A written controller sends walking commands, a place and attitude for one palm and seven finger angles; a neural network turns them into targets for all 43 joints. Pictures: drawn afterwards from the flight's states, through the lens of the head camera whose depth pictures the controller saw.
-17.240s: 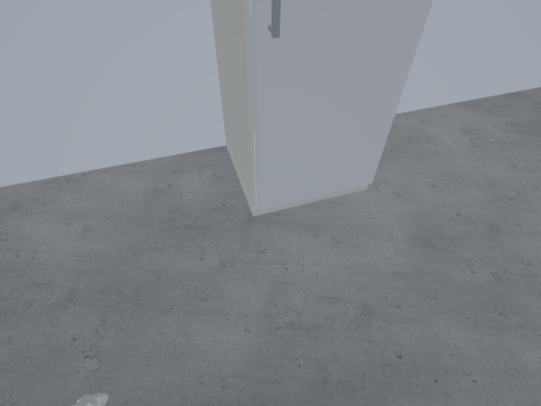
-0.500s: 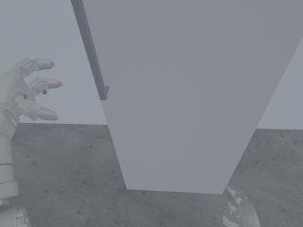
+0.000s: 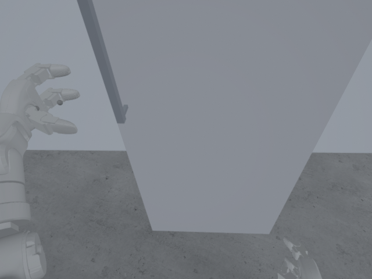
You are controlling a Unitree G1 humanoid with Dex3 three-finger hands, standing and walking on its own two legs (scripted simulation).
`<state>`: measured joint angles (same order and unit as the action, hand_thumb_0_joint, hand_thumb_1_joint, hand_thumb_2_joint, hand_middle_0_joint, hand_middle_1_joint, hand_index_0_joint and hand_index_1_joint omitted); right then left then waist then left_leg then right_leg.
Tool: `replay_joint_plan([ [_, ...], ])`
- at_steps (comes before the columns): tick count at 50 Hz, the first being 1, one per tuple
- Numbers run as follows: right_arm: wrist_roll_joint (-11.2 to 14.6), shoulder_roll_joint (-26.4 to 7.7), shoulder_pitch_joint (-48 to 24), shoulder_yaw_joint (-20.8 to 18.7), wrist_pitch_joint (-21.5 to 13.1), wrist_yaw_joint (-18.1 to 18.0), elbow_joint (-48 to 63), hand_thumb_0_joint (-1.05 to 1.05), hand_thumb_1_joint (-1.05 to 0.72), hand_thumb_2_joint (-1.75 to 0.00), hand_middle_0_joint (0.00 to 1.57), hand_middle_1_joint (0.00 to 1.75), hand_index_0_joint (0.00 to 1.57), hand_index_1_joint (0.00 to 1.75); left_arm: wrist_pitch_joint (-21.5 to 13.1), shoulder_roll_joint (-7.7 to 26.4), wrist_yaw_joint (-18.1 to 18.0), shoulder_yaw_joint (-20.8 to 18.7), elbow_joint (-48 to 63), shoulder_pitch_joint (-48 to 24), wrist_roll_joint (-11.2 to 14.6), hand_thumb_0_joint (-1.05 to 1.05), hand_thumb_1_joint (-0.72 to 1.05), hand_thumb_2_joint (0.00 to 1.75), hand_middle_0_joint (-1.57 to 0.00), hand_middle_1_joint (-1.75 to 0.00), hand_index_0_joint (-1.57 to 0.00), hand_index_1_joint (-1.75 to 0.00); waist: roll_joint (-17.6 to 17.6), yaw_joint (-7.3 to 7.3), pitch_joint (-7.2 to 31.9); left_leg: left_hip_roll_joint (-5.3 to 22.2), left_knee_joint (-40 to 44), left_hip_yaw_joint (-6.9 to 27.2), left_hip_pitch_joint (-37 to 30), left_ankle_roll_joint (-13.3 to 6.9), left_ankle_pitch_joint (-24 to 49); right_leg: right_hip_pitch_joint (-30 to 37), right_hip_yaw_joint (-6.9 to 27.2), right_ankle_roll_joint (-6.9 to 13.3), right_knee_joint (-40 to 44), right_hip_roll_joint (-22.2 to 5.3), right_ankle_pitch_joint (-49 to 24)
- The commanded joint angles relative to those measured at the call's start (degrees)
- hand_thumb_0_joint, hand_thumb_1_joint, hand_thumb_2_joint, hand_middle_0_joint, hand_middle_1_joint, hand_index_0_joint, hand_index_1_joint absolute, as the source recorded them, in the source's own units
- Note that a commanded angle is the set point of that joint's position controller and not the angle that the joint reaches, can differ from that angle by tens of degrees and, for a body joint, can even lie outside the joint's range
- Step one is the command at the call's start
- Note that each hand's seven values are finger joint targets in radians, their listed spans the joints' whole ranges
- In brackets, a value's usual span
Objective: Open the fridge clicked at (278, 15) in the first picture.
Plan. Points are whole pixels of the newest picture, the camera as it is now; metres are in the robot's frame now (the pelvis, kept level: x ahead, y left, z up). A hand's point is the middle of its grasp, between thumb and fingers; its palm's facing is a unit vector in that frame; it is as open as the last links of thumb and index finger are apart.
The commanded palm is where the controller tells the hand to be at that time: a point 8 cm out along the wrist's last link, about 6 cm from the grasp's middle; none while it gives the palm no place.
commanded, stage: move the hooked fingers beside the handle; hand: left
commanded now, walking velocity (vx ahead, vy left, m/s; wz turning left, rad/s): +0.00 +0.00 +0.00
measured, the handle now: (107, 59) +0.49 +0.21 +0.27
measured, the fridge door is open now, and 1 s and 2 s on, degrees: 0 0 0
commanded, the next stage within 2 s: feel for the door with the fingertips in 1.48 s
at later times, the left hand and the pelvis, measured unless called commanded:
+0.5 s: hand (71, 89) +0.41 +0.27 +0.24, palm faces +0.08 -1.00 -0.03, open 14.0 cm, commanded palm +0.38 +0.32 +0.24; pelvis +0.00 +0.00 +0.00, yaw -1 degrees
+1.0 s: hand (80, 85) +0.43 +0.26 +0.24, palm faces +0.07 -1.00 -0.03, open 14.0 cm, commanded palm +0.40 +0.31 +0.24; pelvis +0.01 +0.01 +0.00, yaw -1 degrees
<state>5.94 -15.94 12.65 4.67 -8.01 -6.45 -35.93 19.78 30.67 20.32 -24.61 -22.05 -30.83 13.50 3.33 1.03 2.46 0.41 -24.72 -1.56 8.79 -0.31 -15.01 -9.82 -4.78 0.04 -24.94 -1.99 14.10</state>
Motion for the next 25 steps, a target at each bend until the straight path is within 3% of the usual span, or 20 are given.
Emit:
replay_joint_plan([
  [1, -0.1, -7.0, -6.5, -3.0, -2.7, -0.6, 9.1, 0.0, -0.9, -0.9, 0.2, 0.3, 0.2, 0.3, -4.3, 19.8, 0.3, -6.0, 9.3, -24.1, 1.0, 0.0, -0.5, 0.3, -0.3, -1.2, -0.3, -1.2, 0.3, 0.45, 13.8, -0.4, 1.7, 2.8, -4.7, -1.5, 17.7, 3.2, 1.6, 1.6, 1.9, 0.4, -18.9],
  [4, 0.0, -7.5, -5.6, -3.2, -2.2, -0.7, 8.7, 0.0, -0.9, -0.9, 0.2, 0.3, 0.2, 0.3, -4.6, 20.9, 0.6, -6.1, 5.2, -24.7, 0.6, 0.0, -0.5, 0.3, -0.3, -1.2, -0.3, -1.2, -1.4, -0.06, 12.4, -0.3, 1.8, 2.6, -3.3, -1.7, 16.4, 2.6, 1.8, 1.5, 2.4, 0.5, -17.9],
  [5, 0.1, -7.5, -5.4, -3.3, -2.2, -0.8, 8.4, 0.0, -0.9, -0.9, 0.2, 0.3, 0.2, 0.3, -4.8, 19.9, 0.9, -4.4, 4.7, -27.3, 0.4, 0.0, -0.5, 0.3, -0.3, -1.2, -0.3, -1.2, -0.1, -0.97, 11.7, -0.2, 1.8, 2.4, -3.7, -1.7, 15.6, 1.5, 1.9, 1.4, 2.7, 0.4, -17.2],
  [8, 0.1, -7.6, -4.4, -3.5, -2.1, -1.0, 8.4, 0.0, -0.9, -0.9, 0.2, 0.3, 0.2, 0.3, -6.7, 19.9, 1.3, -3.0, 5.3, -30.8, 0.1, 0.0, -0.5, 0.3, -0.3, -1.2, -0.3, -1.2, 1.8, -1.44, 13.4, -0.1, 1.4, 2.7, -5.1, -1.7, 16.4, 1.6, 2.2, 1.7, 2.8, 0.4, -17.3],
  [12, 0.0, -7.8, -3.2, -3.6, -2.2, -1.5, 7.5, 0.0, -0.9, -0.9, 0.2, 0.3, 0.2, 0.3, -8.2, 18.9, 1.6, -1.8, 1.7, -34.5, 0.2, 0.0, -0.5, 0.3, -0.3, -1.2, -0.3, -1.2, 1.6, -2.32, 13.5, -0.1, 1.4, 3.2, -5.8, -1.7, 15.7, 0.2, 2.0, 1.8, 3.0, 0.7, -16.2],
  [14, -0.1, -7.9, -2.7, -3.5, -2.0, -1.3, 7.4, 0.0, -0.9, -0.9, 0.2, 0.3, 0.2, 0.3, -8.7, 19.7, 1.5, -2.1, 0.3, -34.8, -0.1, 0.0, -0.5, 0.3, -0.3, -1.2, -0.3, -1.2, 3.1, -1.89, 13.6, -0.2, 1.7, 3.2, -5.3, -1.5, 16.0, 0.8, 2.1, 2.0, 3.1, 0.7, -16.3],
  [16, -0.2, -8.1, -2.0, -3.7, -2.0, -1.3, 6.9, 0.0, -0.9, -0.9, 0.2, 0.3, 0.2, 0.3, -8.5, 19.2, 1.2, -1.6, -3.3, -34.9, -0.3, 0.0, -0.5, 0.3, -0.3, -1.2, -0.3, -1.2, 0.9, -2.19, 13.3, -0.1, 1.8, 3.3, -4.5, -1.6, 15.3, 0.3, 1.9, 1.9, 3.0, 0.7, -15.7],
  [18, -0.3, -8.5, -1.3, -3.9, -1.6, -1.2, 6.7, 0.0, -0.9, -0.9, 0.2, 0.3, 0.2, 0.3, -9.1, 21.3, 0.8, -2.8, -4.2, -35.4, -0.8, 0.0, -0.5, 0.3, -0.3, -1.2, -0.3, -1.2, 0.8, -1.68, 13.6, 0.0, 1.9, 3.2, -3.9, -1.6, 16.3, 1.3, 2.1, 2.0, 3.1, 0.6, -16.6],
  [19, -0.5, -8.5, -1.0, -3.9, -1.6, -0.9, 7.2, 0.0, -0.9, -0.9, 0.2, 0.3, 0.2, 0.3, -9.3, 22.6, 0.6, -4.1, -3.6, -35.4, -1.0, 0.0, -0.5, 0.3, -0.3, -1.2, -0.3, -1.2, 0.8, -1.18, 15.6, -0.1, 1.9, 3.4, -4.2, -1.6, 17.5, 2.5, 2.1, 2.0, 2.7, 0.6, -17.8],
  [20, -0.4, -8.4, -1.1, -4.0, -1.5, -0.9, 7.2, 0.0, -0.9, -0.9, 0.2, 0.3, 0.2, 0.3, -9.7, 22.0, 0.6, -3.3, -3.0, -36.1, -1.3, 0.0, -0.5, 0.3, -0.3, -1.2, -0.3, -1.2, 1.7, -1.54, 16.2, 0.0, 1.7, 3.1, -4.9, -1.6, 18.5, 2.6, 2.2, 2.0, 2.5, 0.6, -18.9],
  [21, -0.4, -8.3, -0.7, -4.0, -1.4, -0.8, 7.3, 0.0, -0.9, -0.9, 0.2, 0.3, 0.2, 0.3, -9.9, 22.5, 0.4, -4.1, -4.2, -35.4, -1.3, 0.0, -0.5, 0.3, -0.3, -1.2, -0.3, -1.2, 0.4, -1.41, 15.8, 0.0, 1.6, 3.1, -4.4, -1.6, 18.3, 2.6, 2.1, 1.9, 2.5, 0.6, -18.8],
  [22, -0.4, -8.4, -0.5, -4.0, -1.3, -0.9, 7.1, 0.0, -0.9, -0.9, 0.2, 0.3, 0.2, 0.3, -10.1, 20.7, 0.5, -2.2, -4.6, -36.9, -1.4, 0.0, -0.5, 0.3, -0.3, -1.2, -0.3, -1.2, 0.6, -2.02, 15.3, 0.2, 1.8, 3.1, -4.3, -1.5, 18.3, 2.0, 2.0, 1.9, 2.4, 0.7, -18.7],
  [25, -0.5, -8.4, 0.1, -4.1, -1.1, -0.6, 7.2, 0.0, -0.9, -0.9, 0.2, 0.3, 0.2, 0.3, -10.7, 20.5, 0.4, -2.1, -4.9, -37.0, -1.5, 0.0, -0.5, 0.3, -0.3, -1.2, -0.3, -1.2, 1.3, -1.76, 16.1, 0.3, 1.7, 3.1, -5.0, -1.5, 19.8, 2.2, 2.0, 2.0, 2.3, 0.9, -19.6],
])
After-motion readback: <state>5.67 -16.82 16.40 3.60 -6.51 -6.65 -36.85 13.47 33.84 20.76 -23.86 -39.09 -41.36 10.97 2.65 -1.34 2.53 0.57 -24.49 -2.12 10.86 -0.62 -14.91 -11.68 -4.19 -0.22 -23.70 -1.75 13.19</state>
